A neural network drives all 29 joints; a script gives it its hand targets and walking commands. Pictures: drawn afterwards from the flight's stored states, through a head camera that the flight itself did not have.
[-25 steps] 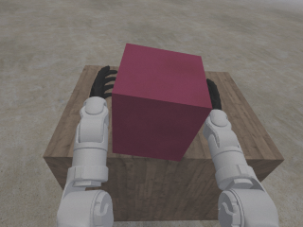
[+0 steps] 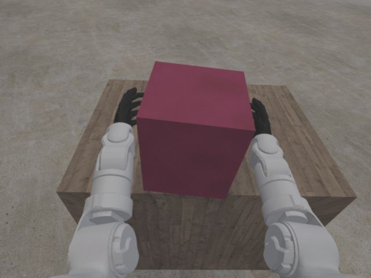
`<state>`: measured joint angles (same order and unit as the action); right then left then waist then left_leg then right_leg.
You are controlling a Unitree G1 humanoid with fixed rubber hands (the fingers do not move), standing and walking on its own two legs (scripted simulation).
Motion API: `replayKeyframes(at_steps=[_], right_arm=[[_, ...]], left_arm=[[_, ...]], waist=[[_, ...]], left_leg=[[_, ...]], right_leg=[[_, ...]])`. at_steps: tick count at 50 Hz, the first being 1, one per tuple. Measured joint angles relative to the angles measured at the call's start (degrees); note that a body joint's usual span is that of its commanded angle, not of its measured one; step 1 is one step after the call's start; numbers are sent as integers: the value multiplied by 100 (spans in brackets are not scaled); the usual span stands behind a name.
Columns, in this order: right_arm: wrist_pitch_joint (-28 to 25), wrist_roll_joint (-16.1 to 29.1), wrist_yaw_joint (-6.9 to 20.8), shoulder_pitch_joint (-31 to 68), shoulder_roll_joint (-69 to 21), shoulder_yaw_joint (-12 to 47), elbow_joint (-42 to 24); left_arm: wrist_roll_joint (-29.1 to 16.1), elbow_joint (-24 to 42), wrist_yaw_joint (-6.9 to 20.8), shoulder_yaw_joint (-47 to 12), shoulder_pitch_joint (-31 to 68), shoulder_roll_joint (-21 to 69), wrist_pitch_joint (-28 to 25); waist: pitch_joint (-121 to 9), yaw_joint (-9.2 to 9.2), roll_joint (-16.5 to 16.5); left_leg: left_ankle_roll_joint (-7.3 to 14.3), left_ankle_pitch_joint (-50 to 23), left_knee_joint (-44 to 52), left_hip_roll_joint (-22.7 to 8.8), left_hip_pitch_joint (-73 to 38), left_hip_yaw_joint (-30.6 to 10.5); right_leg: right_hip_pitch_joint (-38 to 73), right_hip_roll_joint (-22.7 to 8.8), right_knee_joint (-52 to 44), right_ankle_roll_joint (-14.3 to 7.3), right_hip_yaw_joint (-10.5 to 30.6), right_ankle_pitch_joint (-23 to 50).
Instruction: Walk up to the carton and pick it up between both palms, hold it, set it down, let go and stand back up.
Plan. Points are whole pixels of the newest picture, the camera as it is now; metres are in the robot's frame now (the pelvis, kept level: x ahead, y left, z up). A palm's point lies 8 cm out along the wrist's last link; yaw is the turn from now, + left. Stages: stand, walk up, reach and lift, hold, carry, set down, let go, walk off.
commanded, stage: set down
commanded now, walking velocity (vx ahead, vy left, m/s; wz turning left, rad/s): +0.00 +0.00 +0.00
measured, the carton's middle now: (191, 133) +0.44 -0.01 +0.11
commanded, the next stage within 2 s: none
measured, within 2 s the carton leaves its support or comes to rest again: neither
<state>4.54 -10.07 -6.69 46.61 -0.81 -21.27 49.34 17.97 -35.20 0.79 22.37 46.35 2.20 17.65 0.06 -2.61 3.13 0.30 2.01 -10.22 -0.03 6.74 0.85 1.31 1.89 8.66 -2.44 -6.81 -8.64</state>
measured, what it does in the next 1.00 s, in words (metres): stands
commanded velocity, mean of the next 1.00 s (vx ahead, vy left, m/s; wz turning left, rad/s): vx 0.00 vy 0.00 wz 0.00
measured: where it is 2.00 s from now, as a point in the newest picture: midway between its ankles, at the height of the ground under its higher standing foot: outside the picture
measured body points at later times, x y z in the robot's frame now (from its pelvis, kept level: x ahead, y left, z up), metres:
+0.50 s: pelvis +0.00 +0.00 +0.00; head +0.02 +0.01 +0.45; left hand +0.45 +0.13 +0.13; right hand +0.43 -0.18 +0.13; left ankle +0.04 +0.12 -0.75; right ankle -0.04 -0.08 -0.75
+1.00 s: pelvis +0.01 +0.00 +0.00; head +0.05 +0.00 +0.45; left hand +0.46 +0.12 +0.11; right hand +0.43 -0.18 +0.10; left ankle +0.04 +0.12 -0.75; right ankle -0.04 -0.08 -0.75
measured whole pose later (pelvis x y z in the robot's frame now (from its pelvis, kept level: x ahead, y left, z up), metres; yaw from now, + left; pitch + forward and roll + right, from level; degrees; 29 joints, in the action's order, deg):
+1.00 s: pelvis +0.01 +0.00 +0.00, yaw -1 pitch +6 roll +0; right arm 2.6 -23.6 -2.8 46.5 -4.4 -32.4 46.7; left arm 21.5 -47.1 1.7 29.4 48.7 3.4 7.1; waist -2.3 -1.8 0.4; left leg 0.3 -0.1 -6.2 -0.6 12.4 1.8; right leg -5.9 2.4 7.0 -1.7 -5.7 -6.6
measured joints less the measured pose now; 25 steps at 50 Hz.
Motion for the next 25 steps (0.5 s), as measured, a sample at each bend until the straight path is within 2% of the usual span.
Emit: replayKeyframes(at_steps=[25], right_arm=[[-40,-769,237,114,-149,-667,-27]], left_arm=[[141,-802,41,442,233,48,-599]], waist=[[-149,39,-143]], left_leg=[[-9,-136,233,-26,313,48]], right_leg=[[-402,25,-92,-6,58,88]])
